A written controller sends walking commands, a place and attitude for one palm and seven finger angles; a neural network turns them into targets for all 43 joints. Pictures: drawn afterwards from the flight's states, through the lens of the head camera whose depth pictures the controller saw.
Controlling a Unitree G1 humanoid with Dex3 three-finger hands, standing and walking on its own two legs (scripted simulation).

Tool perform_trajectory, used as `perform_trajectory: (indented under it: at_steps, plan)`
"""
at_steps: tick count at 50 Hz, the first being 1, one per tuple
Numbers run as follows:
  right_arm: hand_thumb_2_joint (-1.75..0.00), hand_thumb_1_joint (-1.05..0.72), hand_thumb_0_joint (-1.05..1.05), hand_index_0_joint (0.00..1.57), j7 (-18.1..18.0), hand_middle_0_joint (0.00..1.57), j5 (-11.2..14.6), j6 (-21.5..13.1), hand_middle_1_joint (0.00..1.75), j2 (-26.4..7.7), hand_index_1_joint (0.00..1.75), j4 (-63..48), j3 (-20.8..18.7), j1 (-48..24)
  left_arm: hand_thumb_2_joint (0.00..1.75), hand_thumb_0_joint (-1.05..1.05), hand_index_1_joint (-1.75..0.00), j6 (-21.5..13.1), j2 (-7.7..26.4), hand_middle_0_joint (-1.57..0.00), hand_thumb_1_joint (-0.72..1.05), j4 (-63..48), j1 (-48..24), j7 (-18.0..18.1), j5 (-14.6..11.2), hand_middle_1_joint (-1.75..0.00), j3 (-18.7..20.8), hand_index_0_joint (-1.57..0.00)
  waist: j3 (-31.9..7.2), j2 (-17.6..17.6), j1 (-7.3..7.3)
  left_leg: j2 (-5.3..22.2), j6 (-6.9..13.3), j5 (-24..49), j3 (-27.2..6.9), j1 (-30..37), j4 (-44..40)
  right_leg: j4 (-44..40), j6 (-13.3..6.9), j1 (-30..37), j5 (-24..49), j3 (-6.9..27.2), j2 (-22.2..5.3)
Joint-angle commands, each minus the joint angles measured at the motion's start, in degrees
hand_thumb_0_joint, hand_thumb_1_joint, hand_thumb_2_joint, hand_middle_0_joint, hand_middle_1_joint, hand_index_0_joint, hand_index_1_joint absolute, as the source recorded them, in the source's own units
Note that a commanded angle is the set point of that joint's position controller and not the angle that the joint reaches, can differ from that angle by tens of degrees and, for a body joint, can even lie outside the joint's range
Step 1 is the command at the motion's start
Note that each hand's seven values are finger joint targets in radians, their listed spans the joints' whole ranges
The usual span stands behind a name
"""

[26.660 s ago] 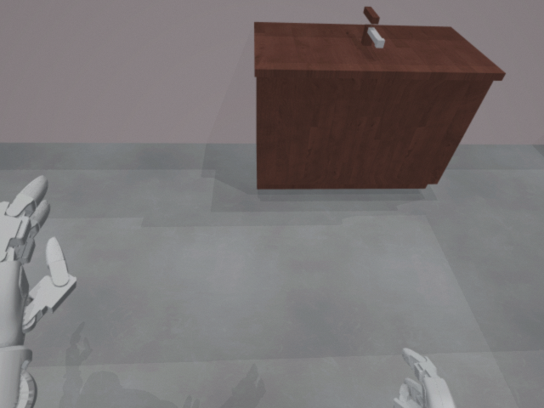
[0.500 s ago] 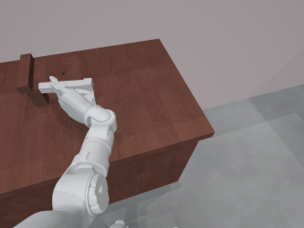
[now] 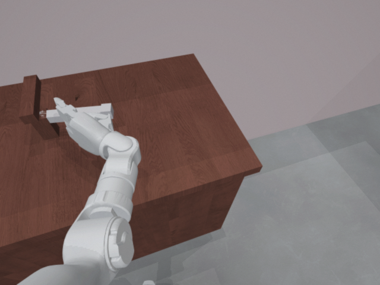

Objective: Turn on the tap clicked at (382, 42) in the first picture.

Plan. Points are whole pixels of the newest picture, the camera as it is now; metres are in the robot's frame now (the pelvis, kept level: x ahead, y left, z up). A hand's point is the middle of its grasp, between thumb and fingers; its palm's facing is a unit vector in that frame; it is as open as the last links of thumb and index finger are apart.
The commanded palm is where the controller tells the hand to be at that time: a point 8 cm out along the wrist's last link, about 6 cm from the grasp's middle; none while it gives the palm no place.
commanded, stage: lift the hand up off the lever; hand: left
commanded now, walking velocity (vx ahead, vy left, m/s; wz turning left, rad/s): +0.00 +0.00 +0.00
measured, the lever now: (107, 111) +0.52 +0.19 +0.05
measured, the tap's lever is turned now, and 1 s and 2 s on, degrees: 80 80 80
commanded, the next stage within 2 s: draw the hand back beside the body in 1.20 s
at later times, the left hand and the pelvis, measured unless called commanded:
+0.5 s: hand (107, 116) +0.45 +0.16 +0.11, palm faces +0.79 -0.60 -0.13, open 7.8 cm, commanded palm +0.39 +0.17 +0.11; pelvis +0.00 +0.00 +0.01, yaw +1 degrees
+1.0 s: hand (101, 112) +0.44 +0.17 +0.12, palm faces +0.79 -0.60 -0.12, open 7.8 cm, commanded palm +0.39 +0.18 +0.13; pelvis +0.00 +0.00 +0.01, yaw +1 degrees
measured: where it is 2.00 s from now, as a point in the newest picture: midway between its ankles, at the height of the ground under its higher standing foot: outside the picture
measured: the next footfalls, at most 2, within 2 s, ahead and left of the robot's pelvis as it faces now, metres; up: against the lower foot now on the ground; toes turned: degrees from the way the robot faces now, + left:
none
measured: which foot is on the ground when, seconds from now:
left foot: down 0.00-1.00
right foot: down 0.00-1.00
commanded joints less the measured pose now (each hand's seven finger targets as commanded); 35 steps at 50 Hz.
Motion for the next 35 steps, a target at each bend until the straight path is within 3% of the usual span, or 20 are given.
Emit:
perform_trajectory:
  at_steps: [1, 2, 5, 7, 8, 10, 12, 13, 16, 17, 21, 22, 24, 26, 27, 31, 32, 35]
  plan:
    - [-0.90, -0.90, 0.00, 0.20, -0.3, 0.20, 0.1, -1.9, 0.30, -7.3, 0.30, -5.6, -1.9, 0.9, 0.90, 0.00, -0.15, -2.4, 4.8, -0.15, 0.90, -14.3, -24.8, -0.5, 2.3, -0.15, -6.0, -0.15, -20.6, -0.9, -0.16, -1.6, 2.1, 18.8, 2.8, 16.7, -2.7, -7.7, 2.0, 8.3, 24.3, 1.5, -1.5]
    - [-0.90, -0.90, 0.00, 0.20, -0.4, 0.20, 0.2, -1.8, 0.30, -7.6, 0.30, -5.2, -2.2, 1.1, 0.90, 0.00, -0.15, -2.0, 6.2, -0.15, 0.90, -13.9, -23.0, -0.6, 2.1, -0.15, -4.4, -0.15, -20.4, -0.9, 0.51, -1.5, 1.9, 19.1, 2.3, 17.2, -3.0, -7.7, 1.8, 8.3, 23.7, 1.2, -1.4]
    - [-0.90, -0.90, 0.00, 0.20, -0.4, 0.20, 0.5, -1.7, 0.30, -7.3, 0.30, -5.6, -1.9, 0.2, 0.90, 0.00, -0.15, -1.0, 2.9, -0.15, 0.90, -14.2, -23.5, -1.2, 1.1, -0.15, -7.6, -0.15, -18.6, -2.4, -0.19, -1.4, 1.9, 18.6, 2.4, 17.6, -3.6, -8.5, 1.9, 8.3, 23.4, 1.1, -1.5]
    - [-0.90, -0.90, 0.00, 0.20, -0.7, 0.20, 0.6, -1.6, 0.30, -7.7, 0.30, -5.3, -1.9, -0.4, 0.90, 0.00, -0.15, -0.4, 5.2, -0.15, 0.90, -13.9, -22.8, -0.9, 1.0, -0.15, -5.4, -0.15, -18.1, -1.7, 0.64, -1.6, 1.9, 17.7, 2.2, 17.1, -4.1, -8.7, 1.8, 8.7, 22.6, 1.3, -1.5]
    - [-0.90, -0.90, 0.00, 0.20, -0.6, 0.20, 0.8, -1.5, 0.30, -7.3, 0.30, -5.5, -1.6, -0.7, 0.90, 0.00, -0.15, -0.3, 3.9, -0.15, 0.90, -14.7, -24.8, -0.9, 0.9, -0.15, -6.8, -0.15, -17.4, -0.9, 0.19, -1.6, 1.8, 17.9, 2.3, 17.5, -4.3, -8.7, 1.8, 8.3, 22.6, 1.2, -1.7]
    - [-0.90, -0.90, 0.00, 0.20, -0.8, 0.20, 0.6, -1.6, 0.30, -7.2, 0.30, -5.4, -1.6, -1.1, 0.90, 0.00, -0.15, -0.2, 4.5, -0.15, 0.90, -14.3, -25.6, -0.6, 1.2, -0.15, -6.2, -0.15, -17.6, -3.0, 0.10, -1.7, 2.0, 16.9, 2.4, 16.8, -4.2, -8.9, 2.0, 8.6, 22.2, 1.3, -1.8]
    - [-0.90, -0.90, 0.00, 0.20, -0.9, 0.20, 0.4, -1.6, 0.30, -7.3, 0.30, -5.2, -1.8, -1.4, 0.90, 0.00, -0.15, -0.4, 5.8, -0.15, 0.90, -15.3, -26.1, -0.1, 2.2, -0.15, -5.1, -0.15, -18.0, -1.1, 0.73, -1.6, 1.8, 17.4, 2.1, 17.7, -4.2, -8.7, 1.7, 8.1, 21.7, 1.3, -1.7]
    - [-0.90, -0.90, 0.00, 0.20, -0.7, 0.20, 0.4, -1.7, 0.30, -6.9, 0.30, -5.6, -1.6, -1.5, 0.90, 0.00, -0.15, -0.5, 4.1, -0.15, 0.90, -16.8, -26.7, -0.1, 2.2, -0.15, -6.8, -0.15, -19.0, -0.5, 0.63, -1.7, 1.7, 18.4, 2.2, 18.4, -4.2, -8.3, 1.7, 8.3, 22.5, 1.2, -1.7]
    - [-0.90, -0.90, 0.00, 0.20, -0.8, 0.20, 0.4, -1.5, 0.30, -6.9, 0.30, -6.1, -1.5, -1.8, 0.90, 0.00, -0.15, 0.5, 4.3, -0.15, 0.90, -15.3, -23.9, -0.4, 1.9, -0.15, -6.2, -0.15, -19.1, -3.3, 0.81, -1.8, 1.9, 19.2, 2.7, 17.6, -3.9, -8.5, 1.9, 9.9, 24.8, 1.2, -1.9]
    - [-0.90, -0.90, 0.00, 0.20, -1.2, 0.20, 0.6, -1.2, 0.30, -7.3, 0.30, -5.8, -1.7, -1.8, 0.90, 0.00, -0.15, 1.0, 6.5, -0.15, 0.90, -14.3, -22.6, -0.4, 1.8, -0.15, -4.0, -0.15, -19.1, -3.7, 1.42, -1.8, 1.8, 18.7, 2.5, 17.1, -4.2, -8.6, 1.9, 10.4, 24.4, 1.5, -2.0]
    - [-0.90, -0.90, 0.00, 0.20, -1.2, 0.20, 0.9, -1.1, 0.30, -6.9, 0.30, -6.4, -1.4, -2.4, 0.90, 0.00, -0.15, 2.1, 3.6, -0.15, 0.90, -15.9, -25.1, -0.9, 1.1, -0.15, -7.3, -0.15, -18.2, -3.5, 0.56, -1.8, 2.0, 18.6, 2.8, 17.9, -4.7, -9.4, 2.1, 10.6, 25.1, 1.6, -2.2]
    - [-0.90, -0.90, 0.00, 0.20, -1.3, 0.20, 0.9, -1.1, 0.30, -7.2, 0.30, -6.0, -1.5, -2.4, 0.90, 0.00, -0.15, 2.4, 5.4, -0.15, 0.90, -15.4, -24.1, -0.7, 1.3, -0.15, -5.4, -0.15, -17.8, -2.9, 1.26, -1.8, 1.9, 18.4, 2.4, 17.9, -5.0, -9.5, 2.0, 10.4, 24.1, 1.4, -1.9]
    - [-0.90, -0.90, 0.00, 0.20, -1.3, 0.20, 0.9, -1.2, 0.30, -6.9, 0.30, -6.2, -1.4, -2.5, 0.90, 0.00, -0.15, 2.3, 3.8, -0.15, 0.90, -16.8, -25.5, -0.9, 1.0, -0.15, -7.2, -0.15, -18.5, -3.7, 0.65, -1.9, 2.0, 18.4, 2.6, 18.3, -5.0, -9.8, 2.2, 11.0, 24.8, 1.6, -2.2]
    - [-0.90, -0.90, 0.00, 0.20, -1.4, 0.20, 1.0, -1.2, 0.30, -7.0, 0.30, -6.5, -1.3, -2.7, 0.90, 0.00, -0.15, 2.6, 5.3, -0.15, 0.90, -16.7, -24.2, -0.9, 0.7, -0.15, -5.8, -0.15, -18.7, -4.4, 1.16, -2.1, 2.1, 17.8, 2.9, 17.4, -5.2, -10.1, 2.4, 12.4, 25.5, 1.9, -2.3]
    - [-0.90, -0.90, 0.00, 0.20, -1.7, 0.20, 1.0, -1.1, 0.30, -7.3, 0.30, -6.0, -1.5, -2.8, 0.90, 0.00, -0.15, 2.8, 6.9, -0.15, 0.90, -16.6, -23.9, -1.0, 1.1, -0.15, -4.6, -0.15, -18.3, -3.0, 1.56, -2.0, 2.0, 18.1, 2.8, 17.8, -5.3, -10.1, 2.2, 12.2, 25.2, 1.9, -2.2]
    - [-0.90, -0.90, 0.00, 0.20, -1.6, 0.20, 1.2, -1.1, 0.30, -7.0, 0.30, -6.6, -1.4, -2.9, 0.90, 0.00, -0.15, 3.1, 5.2, -0.15, 0.90, -19.0, -25.1, -1.5, 0.8, -0.15, -6.8, -0.15, -19.0, -3.1, 1.13, -2.0, 2.1, 19.3, 3.0, 18.9, -5.5, -10.3, 2.3, 13.3, 27.2, 2.0, -2.5]
    - [-0.90, -0.90, 0.00, 0.20, -1.7, 0.20, 1.2, -1.1, 0.30, -7.2, 0.30, -6.4, -1.7, -2.7, 0.90, 0.00, -0.15, 3.4, 6.1, -0.15, 0.90, -18.6, -23.0, -1.5, 0.8, -0.15, -5.6, -0.15, -18.9, -2.8, 1.92, -2.1, 2.0, 19.4, 2.8, 19.0, -5.6, -10.3, 2.1, 13.3, 26.8, 1.9, -2.1]
    - [-0.90, -0.90, 0.00, 0.20, -1.6, 0.20, 1.5, -1.1, 0.30, -7.0, 0.30, -6.5, -1.4, -3.3, 0.90, 0.00, -0.15, 4.1, 4.1, -0.15, 0.90, -18.6, -23.6, -2.0, 0.2, -0.15, -8.0, -0.15, -17.2, -3.1, 1.12, -2.0, 2.1, 18.4, 3.0, 19.3, -6.1, -11.2, 2.2, 12.9, 25.6, 1.8, -2.2]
